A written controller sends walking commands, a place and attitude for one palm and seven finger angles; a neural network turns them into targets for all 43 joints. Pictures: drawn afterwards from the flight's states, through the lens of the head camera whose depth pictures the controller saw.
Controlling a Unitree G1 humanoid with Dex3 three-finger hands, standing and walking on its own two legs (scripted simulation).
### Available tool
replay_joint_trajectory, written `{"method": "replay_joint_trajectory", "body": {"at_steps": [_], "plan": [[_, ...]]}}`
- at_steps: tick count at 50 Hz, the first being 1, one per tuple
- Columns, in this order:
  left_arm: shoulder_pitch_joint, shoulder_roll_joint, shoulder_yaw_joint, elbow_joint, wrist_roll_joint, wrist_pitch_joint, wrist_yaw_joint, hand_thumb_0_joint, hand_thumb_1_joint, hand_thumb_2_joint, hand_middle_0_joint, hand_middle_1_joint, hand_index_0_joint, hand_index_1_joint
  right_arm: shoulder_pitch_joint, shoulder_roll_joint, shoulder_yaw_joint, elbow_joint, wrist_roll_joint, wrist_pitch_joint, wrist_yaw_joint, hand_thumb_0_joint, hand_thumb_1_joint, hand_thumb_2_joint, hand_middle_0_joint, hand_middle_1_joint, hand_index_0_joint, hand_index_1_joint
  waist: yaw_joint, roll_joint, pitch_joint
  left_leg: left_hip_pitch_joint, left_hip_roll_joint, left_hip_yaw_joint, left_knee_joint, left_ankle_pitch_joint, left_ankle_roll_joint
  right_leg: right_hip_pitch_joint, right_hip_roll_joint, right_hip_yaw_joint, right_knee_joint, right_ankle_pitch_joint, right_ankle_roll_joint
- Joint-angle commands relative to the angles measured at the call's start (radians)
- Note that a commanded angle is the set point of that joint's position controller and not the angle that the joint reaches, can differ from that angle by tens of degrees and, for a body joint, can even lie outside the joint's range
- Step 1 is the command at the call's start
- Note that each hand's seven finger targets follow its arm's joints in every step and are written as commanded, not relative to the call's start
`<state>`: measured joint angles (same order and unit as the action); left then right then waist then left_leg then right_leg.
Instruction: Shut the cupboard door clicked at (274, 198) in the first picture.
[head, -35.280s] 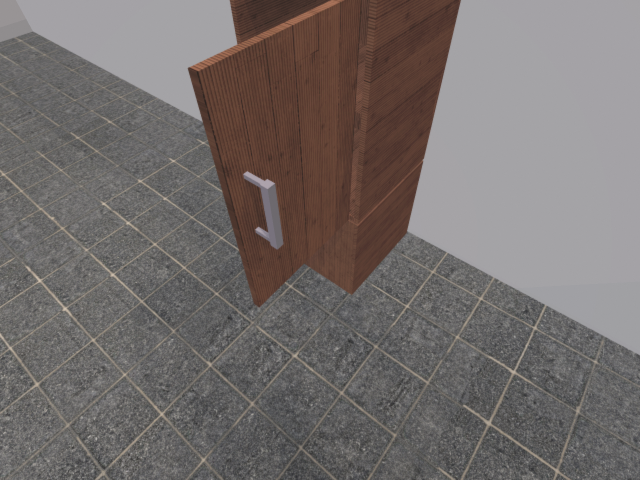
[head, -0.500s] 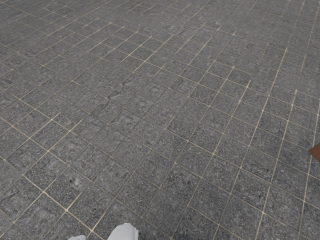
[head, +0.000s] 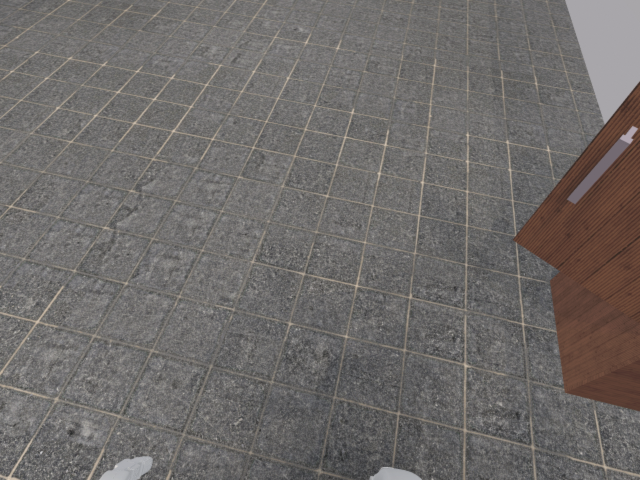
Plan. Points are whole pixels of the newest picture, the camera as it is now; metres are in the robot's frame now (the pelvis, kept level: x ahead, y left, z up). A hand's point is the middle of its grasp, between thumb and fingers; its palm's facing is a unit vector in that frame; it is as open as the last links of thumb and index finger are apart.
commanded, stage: turn to face it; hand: left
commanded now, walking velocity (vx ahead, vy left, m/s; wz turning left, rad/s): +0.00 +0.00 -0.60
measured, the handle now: (601, 166) +0.67 -0.51 -0.03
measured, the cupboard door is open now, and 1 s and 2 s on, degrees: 59 59 59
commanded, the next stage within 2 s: take the last steps up to it in 1.12 s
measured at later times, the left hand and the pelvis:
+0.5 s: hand (201, 468) +0.15 +0.17 -0.19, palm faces -0.23 -0.95 -0.19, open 7.4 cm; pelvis +0.04 +0.00 -0.01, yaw -16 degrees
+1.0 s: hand (270, 391) +0.25 +0.09 -0.16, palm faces -0.54 -0.79 -0.28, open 7.4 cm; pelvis +0.04 -0.03 -0.02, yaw -33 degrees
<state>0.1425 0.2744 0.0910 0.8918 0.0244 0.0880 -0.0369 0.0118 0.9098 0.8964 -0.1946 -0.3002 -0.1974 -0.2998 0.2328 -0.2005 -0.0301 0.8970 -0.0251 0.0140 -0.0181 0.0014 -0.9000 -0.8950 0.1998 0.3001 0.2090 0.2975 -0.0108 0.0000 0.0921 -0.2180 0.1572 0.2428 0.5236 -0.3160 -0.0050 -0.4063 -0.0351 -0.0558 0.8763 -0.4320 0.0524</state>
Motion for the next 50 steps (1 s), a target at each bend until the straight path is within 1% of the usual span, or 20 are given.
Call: {"method": "replay_joint_trajectory", "body": {"at_steps": [1, 3, 4, 5, 6, 11, 20, 23, 24, 25, 26, 30, 40, 44, 45, 46, 47, 48, 49, 50], "plan": [[-0.005, 0.037, 0.001, -0.096, -0.003, -0.037, -0.002, 0.0, 0.9, 0.9, -0.2, -0.3, -0.2, -0.3, 0.023, -0.239, -0.07, -0.042, -0.003, -0.007, -0.006, 0.0, -0.9, -0.9, 0.2, 0.3, 0.2, 0.3, -0.006, 0.212, -0.134, 0.109, 0.219, -0.109, -0.043, 0.503, 0.089, 0.084, 0.027, -0.056, -0.215, 0.075, -0.032], [0.133, 0.104, 0.016, -0.056, 0.001, -0.052, 0.007, 0.0, 0.9, 0.9, -0.2, -0.3, -0.2, -0.3, -0.014, -0.221, -0.07, -0.055, 0.01, -0.004, 0.0, 0.0, -0.9, -0.9, 0.2, 0.3, 0.2, 0.3, 0.075, 0.053, -0.185, -0.036, 0.151, -0.042, 0.181, 0.326, 0.004, 0.332, -0.028, 0.028, -0.462, 0.318, -0.073], [0.189, 0.228, 0.037, -0.041, 0.011, -0.069, 0.021, 0.0, 0.9, 0.9, -0.2, -0.3, -0.2, -0.3, -0.046, -0.133, -0.046, -0.101, 0.016, 0.0, 0.005, 0.0, -0.9, -0.9, 0.2, 0.3, 0.2, 0.3, 0.109, -0.31, -0.173, -0.324, -0.02, 0.001, 0.427, -0.228, -0.064, 0.475, -0.284, 0.407, -0.546, 0.635, -0.179], [0.205, 0.264, 0.04, -0.032, -0.006, -0.063, 0.037, 0.0, 0.9, 0.9, -0.2, -0.3, -0.2, -0.3, -0.083, -0.151, -0.04, -0.126, 0.012, 0.014, -0.005, 0.0, -0.9, -0.9, 0.2, 0.3, 0.2, 0.3, 0.111, -0.309, -0.162, -0.393, -0.064, -0.139, 0.602, -0.369, -0.071, 0.399, -0.375, 0.489, -0.535, 0.826, -0.269], [0.18, 0.244, 0.035, -0.039, -0.008, -0.061, 0.045, 0.0, 0.9, 0.9, -0.2, -0.3, -0.2, -0.3, -0.07, -0.154, -0.039, -0.12, 0.016, 0.024, -0.006, 0.0, -0.9, -0.9, 0.2, 0.3, 0.2, 0.3, 0.091, -0.204, -0.139, -0.395, -0.036, -0.207, 0.669, -0.297, -0.063, 0.347, -0.37, 0.432, -0.537, 0.718, -0.296], [0.038, 0.141, 0.012, -0.078, -0.008, -0.075, 0.054, 0.0, 0.9, 0.9, -0.2, -0.3, -0.2, -0.3, -0.066, -0.146, -0.039, -0.077, 0.011, 0.017, -0.001, 0.0, -0.9, -0.9, 0.2, 0.3, 0.2, 0.3, 0.019, -0.159, -0.152, -0.358, -0.045, -0.232, 0.6, -0.095, -0.092, 0.322, -0.191, 0.267, -0.477, 0.786, -0.232], [0.061, 0.173, 0.027, -0.07, 0.003, -0.068, 0.045, 0.0, 0.9, 0.9, -0.2, -0.3, -0.2, -0.3, -0.111, -0.129, -0.035, -0.111, 0.02, 0.007, -0.006, 0.0, -0.9, -0.9, 0.2, 0.3, 0.2, 0.3, 0.032, -0.153, -0.15, -0.228, -0.113, -0.218, 0.261, -0.1, -0.086, 0.269, -0.178, 0.394, -0.45, 0.705, -0.246], [0.003, 0.152, 0.024, -0.076, -0.008, -0.058, 0.045, 0.0, 0.9, 0.9, -0.2, -0.3, -0.2, -0.3, 0.011, -0.148, -0.039, -0.072, 0.024, -0.008, -0.013, 0.0, -0.9, -0.9, 0.2, 0.3, 0.2, 0.3, -0.034, -0.114, -0.173, 0.049, -0.119, -0.211, -0.075, 0.133, -0.075, 0.119, -0.099, 0.365, -0.34, 0.584, -0.153], [0.028, 0.094, 0.013, -0.09, -0.018, -0.052, 0.041, 0.0, 0.9, 0.9, -0.2, -0.3, -0.2, -0.3, 0.047, -0.223, -0.048, -0.067, 0.013, -0.02, -0.017, 0.0, -0.9, -0.9, 0.2, 0.3, 0.2, 0.3, -0.039, 0.078, -0.206, 0.184, 0.047, -0.369, -0.197, 0.21, -0.028, -0.009, 0.021, 0.28, -0.215, 0.321, -0.09], [0.062, 0.049, 0.003, -0.103, -0.023, -0.05, 0.033, 0.0, 0.9, 0.9, -0.2, -0.3, -0.2, -0.3, 0.066, -0.309, -0.063, -0.075, 0.004, -0.02, -0.02, 0.0, -0.9, -0.9, 0.2, 0.3, 0.2, 0.3, -0.029, 0.343, -0.218, 0.239, 0.295, -0.583, -0.214, 0.408, 0.084, -0.148, 0.112, 0.126, 0.037, -0.183, -0.03], [0.042, 0.085, 0.003, -0.104, -0.012, -0.048, 0.034, 0.0, 0.9, 0.9, -0.2, -0.3, -0.2, -0.3, 0.066, -0.308, -0.058, -0.086, 0.0, -0.01, -0.019, 0.0, -0.9, -0.9, 0.2, 0.3, 0.2, 0.3, -0.043, 0.256, -0.188, 0.149, 0.344, -0.585, -0.191, 0.438, 0.155, -0.123, 0.059, 0.136, 0.208, -0.221, -0.029], [0.045, 0.086, 0.023, -0.071, -0.002, -0.031, 0.007, 0.0, 0.9, 0.9, -0.2, -0.3, -0.2, -0.3, -0.061, -0.211, -0.032, -0.124, -0.007, -0.015, -0.027, 0.0, -0.9, -0.9, 0.2, 0.3, 0.2, 0.3, 0.015, 0.2, -0.097, 0.055, 0.195, -0.329, -0.196, 0.431, 0.124, -0.155, 0.011, 0.101, 0.368, -0.047, 0.006], [-0.024, 0.023, -0.002, -0.095, -0.004, -0.029, -0.003, 0.0, 0.9, 0.9, -0.2, -0.3, -0.2, -0.3, 0.041, -0.23, -0.058, -0.05, -0.006, -0.011, -0.012, 0.0, -0.9, -0.9, 0.2, 0.3, 0.2, 0.3, -0.03, 0.22, -0.14, 0.143, 0.203, -0.163, -0.136, 0.503, 0.128, -0.041, 0.007, -0.022, -0.009, -0.015, 0.0], [0.025, 0.034, -0.007, -0.075, -0.005, -0.042, 0.004, 0.0, 0.9, 0.9, -0.2, -0.3, -0.2, -0.3, 0.027, -0.246, -0.065, -0.032, -0.003, -0.007, -0.005, 0.0, -0.9, -0.9, 0.2, 0.3, 0.2, 0.3, 0.0, 0.213, -0.146, 0.079, 0.2, -0.131, -0.054, 0.464, 0.09, 0.123, 0.03, -0.05, -0.255, 0.1, -0.034], [0.088, 0.055, -0.002, -0.057, -0.004, -0.048, 0.007, 0.0, 0.9, 0.9, -0.2, -0.3, -0.2, -0.3, 0.005, -0.245, -0.065, -0.036, 0.003, -0.005, -0.004, 0.0, -0.9, -0.9, 0.2, 0.3, 0.2, 0.3, 0.038, 0.168, -0.167, 0.023, 0.173, -0.105, 0.029, 0.393, 0.051, 0.236, 0.023, -0.037, -0.394, 0.232, -0.046], [0.16, 0.137, 0.009, -0.033, 0.005, -0.063, 0.016, 0.0, 0.9, 0.9, -0.2, -0.3, -0.2, -0.3, 0.008, -0.199, -0.059, -0.044, 0.014, -0.002, 0.003, 0.0, -0.9, -0.9, 0.2, 0.3, 0.2, 0.3, 0.069, -0.013, -0.204, -0.1, 0.094, -0.05, 0.193, 0.208, -0.012, 0.39, -0.102, 0.114, -0.518, 0.392, -0.085], [0.195, 0.24, 0.03, -0.018, 0.01, -0.073, 0.032, 0.0, 0.9, 0.9, -0.2, -0.3, -0.2, -0.3, -0.042, -0.11, -0.034, -0.092, 0.015, -0.001, 0.006, 0.0, -0.9, -0.9, 0.2, 0.3, 0.2, 0.3, 0.096, -0.32, -0.164, -0.367, -0.068, -0.029, 0.424, -0.32, -0.066, 0.454, -0.333, 0.431, -0.547, 0.721, -0.197], [0.213, 0.247, 0.023, -0.014, -0.005, -0.07, 0.044, 0.0, 0.9, 0.9, -0.2, -0.3, -0.2, -0.3, -0.062, -0.147, -0.031, -0.093, 0.016, 0.018, -0.007, 0.0, -0.9, -0.9, 0.2, 0.3, 0.2, 0.3, 0.102, -0.25, -0.162, -0.364, -0.062, -0.179, 0.572, -0.345, -0.056, 0.355, -0.385, 0.436, -0.547, 0.766, -0.276], [0.162, 0.225, 0.014, -0.027, -0.004, -0.066, 0.046, 0.0, 0.9, 0.9, -0.2, -0.3, -0.2, -0.3, -0.05, -0.124, -0.031, -0.085, 0.017, 0.023, -0.002, 0.0, -0.9, -0.9, 0.2, 0.3, 0.2, 0.3, 0.071, -0.178, -0.114, -0.386, -0.054, -0.218, 0.634, -0.269, -0.051, 0.301, -0.343, 0.359, -0.561, 0.624, -0.279], [0.102, 0.19, 0.018, -0.034, 0.0, -0.072, 0.055, 0.0, 0.9, 0.9, -0.2, -0.3, -0.2, -0.3, -0.043, -0.122, -0.034, -0.07, 0.013, 0.022, -0.006, 0.0, -0.9, -0.9, 0.2, 0.3, 0.2, 0.3, 0.043, -0.269, -0.107, -0.446, -0.053, -0.232, 0.658, -0.23, -0.057, 0.321, -0.296, 0.378, -0.564, 0.602, -0.262]]}}
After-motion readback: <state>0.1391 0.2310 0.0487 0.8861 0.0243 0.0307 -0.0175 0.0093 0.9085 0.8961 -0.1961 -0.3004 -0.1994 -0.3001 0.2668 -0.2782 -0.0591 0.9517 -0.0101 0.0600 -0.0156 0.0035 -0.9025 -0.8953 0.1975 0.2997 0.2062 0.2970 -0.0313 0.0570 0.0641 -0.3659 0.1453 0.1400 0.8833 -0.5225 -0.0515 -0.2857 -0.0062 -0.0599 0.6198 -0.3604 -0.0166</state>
